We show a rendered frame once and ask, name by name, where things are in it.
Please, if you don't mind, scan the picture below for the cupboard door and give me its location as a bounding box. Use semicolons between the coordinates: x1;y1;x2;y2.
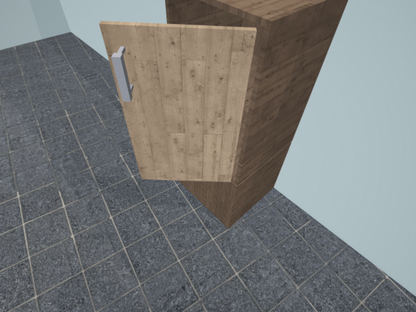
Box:
99;21;257;182

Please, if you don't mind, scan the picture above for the handle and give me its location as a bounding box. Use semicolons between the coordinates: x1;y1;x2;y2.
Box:
111;46;133;102

